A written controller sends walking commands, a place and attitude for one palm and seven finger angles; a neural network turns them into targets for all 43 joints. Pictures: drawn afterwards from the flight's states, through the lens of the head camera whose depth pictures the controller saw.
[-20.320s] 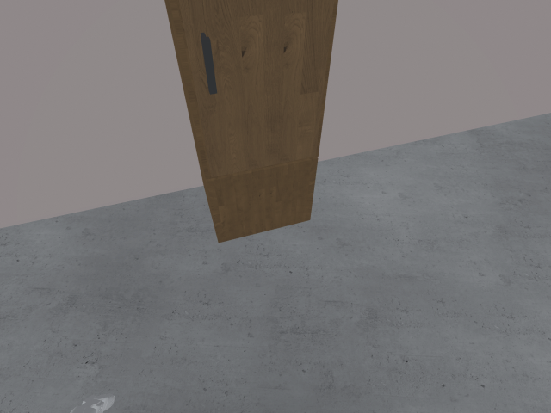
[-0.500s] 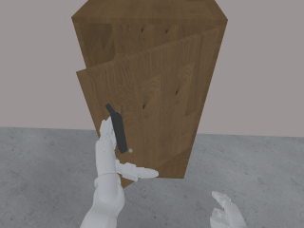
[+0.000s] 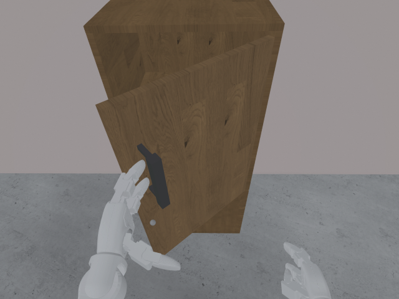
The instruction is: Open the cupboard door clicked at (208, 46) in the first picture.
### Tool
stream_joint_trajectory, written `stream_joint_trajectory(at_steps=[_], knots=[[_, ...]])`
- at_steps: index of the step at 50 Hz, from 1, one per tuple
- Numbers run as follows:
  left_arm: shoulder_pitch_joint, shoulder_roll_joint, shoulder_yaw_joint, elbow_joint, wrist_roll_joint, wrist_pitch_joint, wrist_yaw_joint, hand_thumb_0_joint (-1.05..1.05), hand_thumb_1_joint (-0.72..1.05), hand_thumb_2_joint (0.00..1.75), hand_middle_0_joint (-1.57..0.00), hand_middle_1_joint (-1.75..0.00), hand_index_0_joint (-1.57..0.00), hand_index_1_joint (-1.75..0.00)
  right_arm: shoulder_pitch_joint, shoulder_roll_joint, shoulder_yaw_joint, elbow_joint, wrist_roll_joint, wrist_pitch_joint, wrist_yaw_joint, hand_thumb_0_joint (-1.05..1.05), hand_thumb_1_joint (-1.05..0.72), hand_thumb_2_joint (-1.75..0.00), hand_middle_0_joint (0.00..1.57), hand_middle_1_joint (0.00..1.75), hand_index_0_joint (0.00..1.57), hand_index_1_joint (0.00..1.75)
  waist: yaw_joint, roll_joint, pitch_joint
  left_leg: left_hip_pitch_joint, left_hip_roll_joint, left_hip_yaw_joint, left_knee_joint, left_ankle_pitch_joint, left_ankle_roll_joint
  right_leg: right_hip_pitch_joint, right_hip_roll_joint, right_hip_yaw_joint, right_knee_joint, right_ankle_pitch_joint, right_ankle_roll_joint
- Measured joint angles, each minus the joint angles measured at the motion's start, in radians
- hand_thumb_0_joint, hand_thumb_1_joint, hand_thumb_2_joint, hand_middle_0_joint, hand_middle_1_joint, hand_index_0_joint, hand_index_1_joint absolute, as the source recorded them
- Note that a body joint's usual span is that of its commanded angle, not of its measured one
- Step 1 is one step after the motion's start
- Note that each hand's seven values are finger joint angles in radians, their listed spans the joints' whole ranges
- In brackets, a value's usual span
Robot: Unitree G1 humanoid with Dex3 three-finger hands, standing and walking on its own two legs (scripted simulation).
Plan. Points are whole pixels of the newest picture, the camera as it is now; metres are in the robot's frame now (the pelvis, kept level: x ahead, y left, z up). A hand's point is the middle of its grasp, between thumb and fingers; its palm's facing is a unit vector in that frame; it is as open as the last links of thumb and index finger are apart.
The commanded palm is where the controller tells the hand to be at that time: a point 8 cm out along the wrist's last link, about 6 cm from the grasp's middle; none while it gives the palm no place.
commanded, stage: slide the hand sideways off the handle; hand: left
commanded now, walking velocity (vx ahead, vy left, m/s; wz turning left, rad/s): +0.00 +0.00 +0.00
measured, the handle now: (153, 177) +0.32 +0.12 +0.10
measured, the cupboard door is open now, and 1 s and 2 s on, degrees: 41 41 41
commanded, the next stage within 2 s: draw the hand back to the body in 0.62 s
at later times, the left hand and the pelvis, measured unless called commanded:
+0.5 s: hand (114, 239) +0.20 +0.16 +0.09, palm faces +0.08 -0.99 -0.07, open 16.3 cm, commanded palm +0.16 +0.21 +0.10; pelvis +0.03 -0.01 -0.01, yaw +1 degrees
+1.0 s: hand (90, 236) +0.19 +0.19 +0.11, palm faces +0.05 -1.00 -0.07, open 16.3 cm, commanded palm +0.16 +0.25 +0.12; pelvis +0.02 +0.01 -0.01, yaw +1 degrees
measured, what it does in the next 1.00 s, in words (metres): stands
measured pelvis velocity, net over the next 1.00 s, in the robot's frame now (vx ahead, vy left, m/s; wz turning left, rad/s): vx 0.02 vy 0.01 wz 0.02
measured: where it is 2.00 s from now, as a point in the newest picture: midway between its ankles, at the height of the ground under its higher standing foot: outside the picture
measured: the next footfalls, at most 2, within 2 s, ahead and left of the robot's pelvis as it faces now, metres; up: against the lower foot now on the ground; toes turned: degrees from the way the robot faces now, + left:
none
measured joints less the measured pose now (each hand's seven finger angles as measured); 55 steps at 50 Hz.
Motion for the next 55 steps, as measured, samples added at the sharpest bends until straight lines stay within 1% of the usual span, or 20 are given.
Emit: stream_joint_trajectory(at_steps=[4, 10, 17, 24, 29, 32, 35, 39, 43, 46, 55], knots=[[0.031, 0.023, 0.037, -0.019, -0.038, -0.016, -0.046, -0.02, -0.5, 0.3, -0.17, -0.31, -0.15, -0.3, 0.0, -0.01, -0.005, 0.005, 0.003, -0.019, -0.012, 0.01, -0.9, -0.9, 0.21, 0.3, 0.21, 0.3, 0.003, 0.004, 0.001, -0.007, 0.005, -0.01, 0.004, -0.004, -0.006, -0.002, 0.006, -0.01, -0.003, -0.003, -0.006], [0.106, 0.042, 0.089, -0.056, -0.075, -0.053, -0.113, -0.02, -0.5, 0.3, -0.19, -0.32, -0.16, -0.31, 0.015, -0.019, -0.018, 0.007, 0.009, -0.05, -0.018, 0.01, -0.9, -0.9, 0.2, 0.3, 0.21, 0.3, 0.005, 0.003, -0.015, -0.025, 0.011, -0.014, 0.013, -0.018, -0.013, -0.019, 0.012, -0.013, 0.007, -0.018, -0.012], [0.194, 0.069, 0.148, -0.099, -0.112, -0.085, -0.171, -0.02, -0.5, 0.3, -0.19, -0.32, -0.17, -0.31, 0.032, -0.027, -0.033, 0.003, 0.015, -0.075, -0.025, 0.01, -0.9, -0.9, 0.2, 0.3, 0.21, 0.3, 0.007, 0.003, -0.027, -0.053, 0.013, -0.021, 0.042, -0.043, -0.018, -0.043, 0.014, -0.02, 0.032, -0.043, -0.015], [0.253, 0.088, 0.234, -0.106, -0.162, -0.113, -0.229, -0.02, -0.5, 0.3, -0.16, -0.3, -0.16, -0.31, 0.04, -0.03, -0.043, 0.008, 0.023, -0.092, -0.036, 0.01, -0.9, -0.9, 0.2, 0.3, 0.21, 0.3, 0.016, 0.005, -0.042, -0.088, 0.011, -0.031, 0.077, -0.065, -0.018, -0.07, 0.012, -0.029, 0.058, -0.064, -0.013], [0.272, 0.094, 0.251, -0.116, -0.195, -0.132, -0.279, -0.02, -0.5, 0.3, -0.15, -0.3, -0.15, -0.3, 0.037, -0.033, -0.046, 0.011, 0.03, -0.115, -0.042, 0.01, -0.9, -0.9, 0.2, 0.3, 0.21, 0.3, 0.022, 0.011, -0.046, -0.113, 0.007, -0.037, 0.102, -0.076, -0.012, -0.087, 0.008, -0.034, 0.073, -0.072, -0.007], [0.282, 0.099, 0.252, -0.125, -0.203, -0.136, -0.302, -0.02, -0.5, 0.3, -0.15, -0.3, -0.15, -0.3, 0.032, -0.029, -0.046, 0.01, 0.033, -0.124, -0.043, 0.01, -0.9, -0.9, 0.2, 0.3, 0.21, 0.3, 0.024, 0.012, -0.05, -0.123, 0.004, -0.037, 0.112, -0.08, -0.007, -0.095, 0.005, -0.034, 0.079, -0.074, -0.003], [0.276, 0.1, 0.248, -0.129, -0.208, -0.13, -0.308, -0.02, -0.5, 0.3, -0.15, -0.3, -0.15, -0.3, 0.026, -0.025, -0.043, 0.006, 0.034, -0.132, -0.045, 0.01, -0.9, -0.9, 0.2, 0.3, 0.21, 0.3, 0.026, 0.012, -0.05, -0.133, 0.001, -0.037, 0.123, -0.082, -0.003, -0.103, 0.002, -0.033, 0.086, -0.075, 0.001], [0.263, 0.096, 0.245, -0.135, -0.206, -0.111, -0.299, -0.02, -0.5, 0.3, -0.15, -0.3, -0.15, -0.3, 0.022, -0.018, -0.036, -0.002, 0.036, -0.136, -0.044, 0.01, -0.9, -0.9, 0.2, 0.3, 0.21, 0.3, 0.027, 0.008, -0.05, -0.142, -0.002, -0.035, 0.134, -0.084, 0.003, -0.11, -0.001, -0.032, 0.093, -0.073, 0.006], [0.25, 0.108, 0.241, -0.167, -0.193, -0.089, -0.28, -0.02, -0.5, 0.3, -0.15, -0.3, -0.15, -0.3, 0.026, -0.013, -0.027, -0.008, 0.038, -0.141, -0.045, 0.01, -0.9, -0.9, 0.21, 0.3, 0.21, 0.3, 0.028, 0.006, -0.052, -0.14, -0.003, -0.035, 0.139, -0.084, 0.008, -0.105, -0.002, -0.031, 0.092, -0.07, 0.01], [0.24, 0.122, 0.253, -0.191, -0.192, -0.072, -0.272, -0.02, -0.5, 0.3, -0.15, -0.3, -0.15, -0.3, 0.029, -0.01, -0.019, -0.006, 0.04, -0.141, -0.046, 0.01, -0.9, -0.9, 0.21, 0.3, 0.21, 0.3, 0.026, 0.009, -0.055, -0.131, -0.004, -0.034, 0.137, -0.082, 0.011, -0.093, -0.002, -0.03, 0.083, -0.064, 0.013], [0.215, 0.146, 0.311, -0.2, -0.224, 0.037, -0.282, -0.02, -0.5, 0.3, -0.15, -0.3, -0.15, -0.3, 0.039, -0.013, -0.001, 0.013, 0.049, -0.144, -0.058, 0.01, -0.9, -0.9, 0.21, 0.3, 0.21, 0.3, 0.025, 0.015, -0.058, -0.081, -0.004, -0.029, 0.096, -0.062, 0.018, -0.04, -0.002, -0.025, 0.032, -0.036, 0.021]])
